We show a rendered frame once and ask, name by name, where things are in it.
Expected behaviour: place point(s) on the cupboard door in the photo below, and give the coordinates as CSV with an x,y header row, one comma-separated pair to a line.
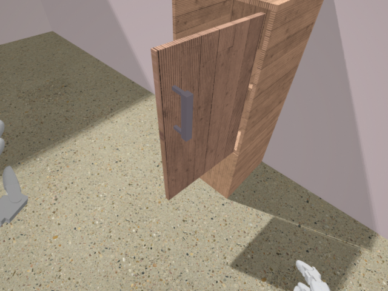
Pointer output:
x,y
216,66

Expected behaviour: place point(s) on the right robot hand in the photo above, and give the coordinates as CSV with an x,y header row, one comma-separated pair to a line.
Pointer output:
x,y
312,277

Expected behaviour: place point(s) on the handle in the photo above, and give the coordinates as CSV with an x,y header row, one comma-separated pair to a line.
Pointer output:
x,y
186,113

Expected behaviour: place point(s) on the left robot hand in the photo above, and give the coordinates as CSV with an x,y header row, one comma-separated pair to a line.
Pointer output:
x,y
12,204

